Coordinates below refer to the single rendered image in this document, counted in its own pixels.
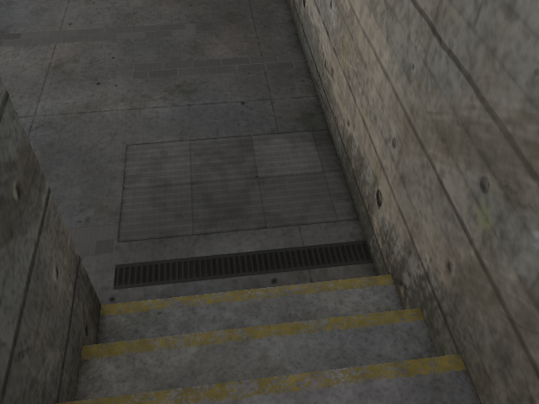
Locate stairs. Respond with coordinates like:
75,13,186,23
57,274,480,404

